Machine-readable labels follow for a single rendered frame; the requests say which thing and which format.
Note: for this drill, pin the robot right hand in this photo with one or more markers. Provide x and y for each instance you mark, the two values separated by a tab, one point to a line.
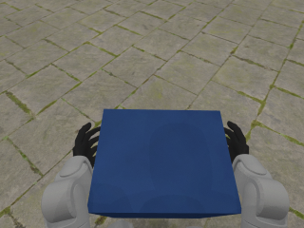
237	142

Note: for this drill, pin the robot left hand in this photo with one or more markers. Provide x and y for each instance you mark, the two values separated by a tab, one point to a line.
83	143

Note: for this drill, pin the left robot forearm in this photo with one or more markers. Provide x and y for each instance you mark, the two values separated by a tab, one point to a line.
63	202

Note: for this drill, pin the right robot forearm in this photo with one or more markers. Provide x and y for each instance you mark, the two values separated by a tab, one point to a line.
265	202

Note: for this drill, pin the carton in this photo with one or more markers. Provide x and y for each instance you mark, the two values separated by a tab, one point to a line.
162	164

